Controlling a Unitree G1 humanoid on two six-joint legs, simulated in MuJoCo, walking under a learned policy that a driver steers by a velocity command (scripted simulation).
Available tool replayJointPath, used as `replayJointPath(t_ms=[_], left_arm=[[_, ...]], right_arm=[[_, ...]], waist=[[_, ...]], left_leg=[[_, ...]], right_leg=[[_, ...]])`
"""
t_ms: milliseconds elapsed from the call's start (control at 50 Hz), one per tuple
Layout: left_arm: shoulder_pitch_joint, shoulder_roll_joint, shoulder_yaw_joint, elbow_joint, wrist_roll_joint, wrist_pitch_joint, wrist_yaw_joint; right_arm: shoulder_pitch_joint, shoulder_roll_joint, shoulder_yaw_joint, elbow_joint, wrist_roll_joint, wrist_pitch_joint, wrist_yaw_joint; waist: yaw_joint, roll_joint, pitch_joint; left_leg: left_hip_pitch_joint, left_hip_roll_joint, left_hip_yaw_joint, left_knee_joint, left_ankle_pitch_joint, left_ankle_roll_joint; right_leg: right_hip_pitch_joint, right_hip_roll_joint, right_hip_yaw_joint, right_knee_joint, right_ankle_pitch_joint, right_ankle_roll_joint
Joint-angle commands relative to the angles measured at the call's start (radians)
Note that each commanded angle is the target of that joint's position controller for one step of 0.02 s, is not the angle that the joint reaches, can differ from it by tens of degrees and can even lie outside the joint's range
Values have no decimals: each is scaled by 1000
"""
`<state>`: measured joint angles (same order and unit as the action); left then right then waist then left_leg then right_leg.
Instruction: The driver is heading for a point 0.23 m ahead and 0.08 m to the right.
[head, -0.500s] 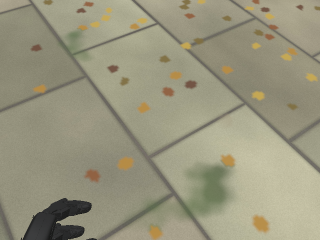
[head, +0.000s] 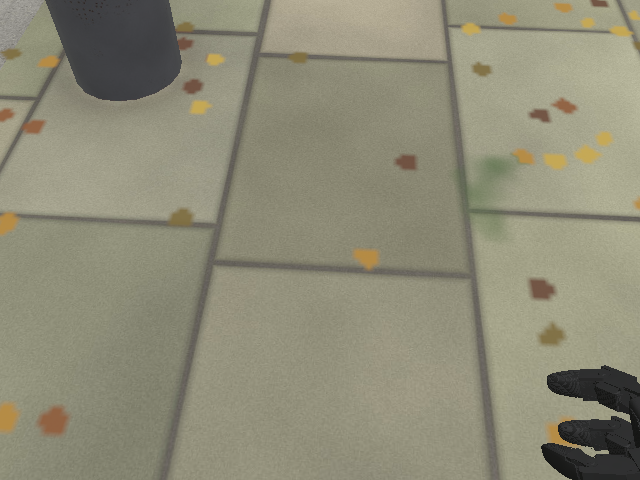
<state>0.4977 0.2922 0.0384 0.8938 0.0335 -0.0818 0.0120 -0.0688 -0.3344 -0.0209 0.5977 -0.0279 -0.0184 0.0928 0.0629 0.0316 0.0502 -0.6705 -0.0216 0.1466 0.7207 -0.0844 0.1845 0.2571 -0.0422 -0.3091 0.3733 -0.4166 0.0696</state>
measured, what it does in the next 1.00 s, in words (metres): walks ahead: left foot, then right foot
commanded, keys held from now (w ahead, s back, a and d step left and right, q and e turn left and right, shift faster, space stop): shift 1.00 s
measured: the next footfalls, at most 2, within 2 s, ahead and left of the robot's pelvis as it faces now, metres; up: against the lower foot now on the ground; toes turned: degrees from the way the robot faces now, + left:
left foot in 0.02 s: +0.22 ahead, +0.03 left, +0.00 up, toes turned +6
right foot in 0.44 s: +0.51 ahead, -0.06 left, +0.00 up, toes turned +11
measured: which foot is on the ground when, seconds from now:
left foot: up 0.00-0.00, down 0.02-0.46, up 0.48-0.80, down 0.82-1.00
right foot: down 0.00-0.02, up 0.04-0.42, down 0.44-1.00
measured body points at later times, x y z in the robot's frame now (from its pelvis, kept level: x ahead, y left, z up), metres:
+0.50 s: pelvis +0.33 -0.02 +0.02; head +0.37 -0.02 +0.47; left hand +0.40 +0.25 -0.10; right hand +0.45 -0.28 -0.12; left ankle +0.19 +0.03 -0.66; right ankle +0.47 -0.07 -0.70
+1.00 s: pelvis +0.37 -0.02 +0.04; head +0.37 -0.02 +0.49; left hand +0.38 +0.24 -0.10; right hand +0.44 -0.26 -0.11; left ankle +0.32 +0.08 -0.70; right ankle +0.47 -0.07 -0.70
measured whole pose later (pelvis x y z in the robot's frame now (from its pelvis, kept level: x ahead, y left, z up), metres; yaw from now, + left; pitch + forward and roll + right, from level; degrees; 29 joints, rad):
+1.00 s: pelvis +0.37 -0.02 +0.04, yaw +13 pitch -1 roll +1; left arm 0.24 0.22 0.01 0.96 0.01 0.01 0.01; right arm 0.32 -0.20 0.00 1.05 -0.01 0.00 -0.03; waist 0.02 -0.03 0.00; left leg -0.13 -0.04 -0.02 0.42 -0.27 0.02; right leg -0.29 0.04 -0.05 0.38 -0.07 -0.07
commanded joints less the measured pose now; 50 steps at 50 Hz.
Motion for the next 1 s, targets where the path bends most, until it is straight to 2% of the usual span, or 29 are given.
replayJointPath(t_ms=[20,40,60,80,100,120,160,220,280,320,360,400,420,440,460,480,500,520,540,560,600,720,800,820,840,860,880,940,1000], left_arm=[[-191,226,55,-129,-3,11,4],[-54,60,10,-183,14,-5,-16],[-85,133,14,-248,-20,-14,-1],[-163,147,7,-251,-22,-23,4],[-179,128,-1,-253,-19,-20,5],[-174,113,-6,-226,-2,-7,8],[-120,97,-7,-202,15,41,2],[-177,45,-16,-216,3,56,-5],[-234,7,-28,-213,-12,46,-11],[-290,7,-28,-215,-16,41,-12],[-304,24,-22,-213,-11,34,-8],[-218,66,-5,-177,3,22,-3],[-137,72,0,-143,8,12,-1],[-71,105,7,-118,6,-4,3],[-31,165,19,-125,7,-7,3],[-37,130,10,-126,-18,11,-1],[-101,91,0,-144,-38,20,-7],[-184,54,-9,-153,-35,28,-4],[-235,20,-22,-153,-28,35,1],[-247,14,-28,-143,-23,38,6],[-261,34,-23,-125,-9,47,6],[-252,81,-4,-78,-11,75,4],[-255,68,-1,-50,-23,102,13],[-245,52,-2,-45,-25,103,11],[-235,29,-4,-45,-37,104,7],[-257,25,-5,-30,-35,103,2],[-251,6,-8,-17,-29,98,-4],[-214,26,-7,28,-15,84,-6],[-229,27,-10,56,-21,81,-1]], right_arm=[[582,-174,-93,141,19,11,-52],[448,-284,-103,107,-14,15,-66],[475,-307,-121,47,-16,24,-73],[443,-253,-111,56,-6,19,-88],[392,-198,-94,80,4,9,-100],[348,-156,-78,86,4,-4,-100],[326,-98,-56,95,20,-30,-96],[350,-103,-56,139,13,-53,-82],[343,-56,-44,162,23,-51,-80],[384,-40,-38,185,28,-47,-84],[410,-48,-38,204,22,-41,-91],[395,-65,-43,213,15,-35,-103],[373,-73,-46,216,21,-32,-108],[389,-75,-47,213,23,-33,-108],[525,-14,-38,215,37,-33,-112],[608,8,-34,244,47,-19,-115],[567,-29,-38,267,16,-1,-116],[497,-34,-40,263,5,11,-113],[442,-26,-36,257,5,23,-109],[423,-13,-33,254,2,38,-106],[458,9,-22,286,4,66,-103],[389,6,-12,321,11,83,-115],[425,28,-1,368,6,59,-121],[425,13,0,368,-5,48,-126],[388,-17,-4,370,2,41,-128],[362,25,9,375,10,29,-125],[338,33,14,381,13,14,-127],[342,17,7,402,21,-1,-132],[418,49,9,436,16,10,-131]], waist=[[-353,6,-247],[-122,234,-211],[-192,118,-488],[-167,-37,-357],[-103,-71,-188],[-55,-124,-93],[0,-128,-55],[-2,-90,-66],[-40,-8,-98],[-84,11,-101],[-99,26,-87],[-58,34,-79],[-12,19,-78],[8,-47,-108],[-30,-231,-232],[-51,-297,-381],[-62,-133,-314],[-75,-78,-218],[-85,-55,-144],[-95,-82,-110],[-107,-127,-117],[-73,-171,-92],[-90,-121,-34],[-79,-76,-19],[-41,23,17],[-38,30,29],[-16,50,13],[-5,35,-4],[-42,-36,21]], left_leg=[[901,-77,-112,-125,-56,67],[1051,197,-496,-50,419,130],[1208,341,-841,-235,303,300],[1041,331,-812,-353,258,240],[836,301,-697,-367,331,202],[657,266,-605,-362,471,174],[429,211,-461,-395,657,139],[399,121,-311,-402,858,91],[458,37,-202,-397,791,-5],[528,45,-203,-390,716,-31],[581,85,-237,-355,677,-39],[616,117,-276,-259,714,-54],[617,99,-268,-164,698,-71],[578,34,-242,-13,513,-96],[448,-78,-198,293,-56,-132],[346,-180,-245,464,-551,-151],[331,-133,-318,506,-514,-157],[305,-101,-309,494,-470,-164],[315,-68,-296,421,-442,-172],[359,-48,-287,342,-403,-180],[441,-51,-226,246,-389,-193],[471,-21,-161,-34,-334,-172],[570,-3,-169,-297,-203,-116],[555,62,-257,-371,-229,-95],[411,116,-353,-419,-368,-70],[284,145,-383,-484,-448,-75],[235,144,-377,-512,-442,-101],[258,104,-323,-487,-360,-132],[370,73,-279,-419,-269,-119]], right_leg=[[-530,-88,64,863,858,-84],[-912,27,125,1264,-153,-35],[-1044,61,337,1404,-96,-34],[-1072,2,364,1299,23,-36],[-1031,-46,348,1177,60,-38],[-955,-69,341,1117,47,-39],[-786,-94,345,970,23,-28],[-745,-64,296,714,129,-39],[-686,-17,250,440,392,-70],[-675,8,244,331,507,-80],[-657,20,262,262,512,-96],[-587,43,281,205,443,-124],[-511,51,278,116,492,-138],[-386,-14,330,75,859,-152],[-187,-269,551,170,1450,-293],[-112,-397,782,115,1560,-425],[-227,-356,742,58,1308,-409],[-323,-309,674,20,1050,-377],[-428,-260,603,-35,874,-333],[-496,-216,549,-71,772,-294],[-559,-162,485,-106,582,-264],[-574,-149,524,-186,43,-239],[-662,-127,518,-196,-121,-167],[-663,-104,502,-162,-98,-132],[-608,-32,431,-125,-33,-104],[-479,-9,400,-64,99,-101],[-382,-6,391,-28,192,-106],[-341,-33,415,-32,217,-123],[-469,-55,455,-87,124,-136]])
